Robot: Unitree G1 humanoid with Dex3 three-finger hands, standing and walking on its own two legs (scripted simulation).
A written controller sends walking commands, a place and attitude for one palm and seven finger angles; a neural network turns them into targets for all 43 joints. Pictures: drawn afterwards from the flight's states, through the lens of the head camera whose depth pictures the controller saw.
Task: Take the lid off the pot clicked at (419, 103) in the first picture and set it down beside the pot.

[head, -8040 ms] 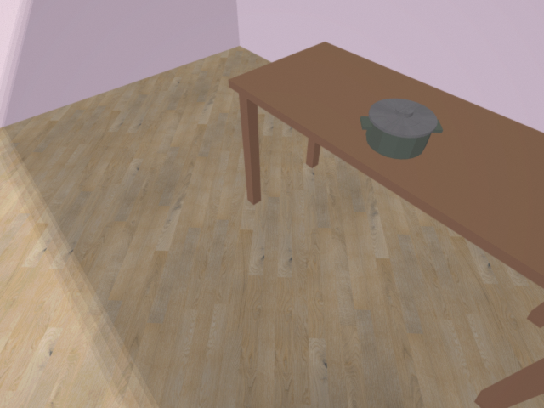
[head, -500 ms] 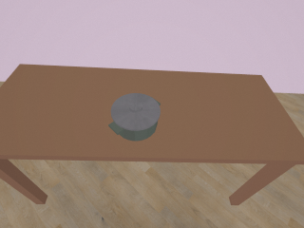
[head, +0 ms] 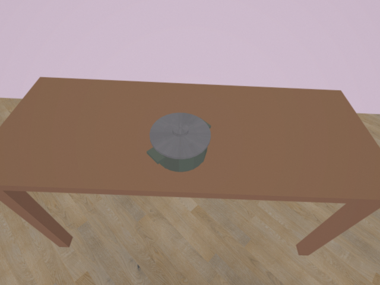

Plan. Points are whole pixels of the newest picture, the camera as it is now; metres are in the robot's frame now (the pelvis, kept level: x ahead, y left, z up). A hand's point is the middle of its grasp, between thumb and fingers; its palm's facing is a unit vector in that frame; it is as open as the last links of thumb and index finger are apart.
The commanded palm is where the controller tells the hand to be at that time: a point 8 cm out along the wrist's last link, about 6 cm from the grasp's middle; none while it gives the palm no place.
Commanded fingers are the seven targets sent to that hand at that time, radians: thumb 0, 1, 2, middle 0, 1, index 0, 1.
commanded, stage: lift the closed hand beside the body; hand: left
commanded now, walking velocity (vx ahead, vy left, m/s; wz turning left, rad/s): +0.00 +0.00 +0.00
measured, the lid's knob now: (180, 129) +0.53 +0.08 -0.01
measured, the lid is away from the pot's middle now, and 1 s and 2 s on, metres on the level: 0.00 0.00 0.00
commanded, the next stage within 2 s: raise the hand higher, near the body in 0.52 s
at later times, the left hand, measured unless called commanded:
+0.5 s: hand out of the picture +0.09 +0.19 -0.08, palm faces +0.24 -0.93 -0.27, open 3.1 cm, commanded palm +0.06 +0.24 -0.05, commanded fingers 0.00 0.90 0.90 -1.30 -1.50 -1.30 -1.50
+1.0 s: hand (86, 277) +0.13 +0.20 -0.01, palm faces +0.24 -0.89 -0.38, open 3.1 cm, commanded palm +0.09 +0.24 +0.03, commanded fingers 0.00 0.90 0.90 -1.30 -1.50 -1.30 -1.50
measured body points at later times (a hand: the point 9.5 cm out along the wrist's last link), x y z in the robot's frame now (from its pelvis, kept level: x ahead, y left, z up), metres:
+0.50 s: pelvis -0.02 -0.02 +0.00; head -0.01 -0.02 +0.45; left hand +0.08 +0.24 -0.06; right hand +0.19 -0.24 -0.06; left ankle +0.02 +0.08 -0.74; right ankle -0.04 -0.11 -0.74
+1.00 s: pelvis +0.01 -0.03 +0.00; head +0.02 -0.05 +0.45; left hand +0.12 +0.25 +0.02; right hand +0.20 -0.26 -0.09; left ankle +0.02 +0.08 -0.74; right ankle -0.04 -0.11 -0.74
